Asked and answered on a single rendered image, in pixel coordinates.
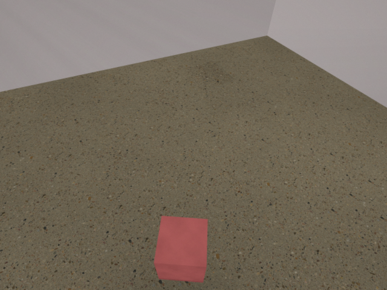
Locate carton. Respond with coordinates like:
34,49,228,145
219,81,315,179
154,216,208,283

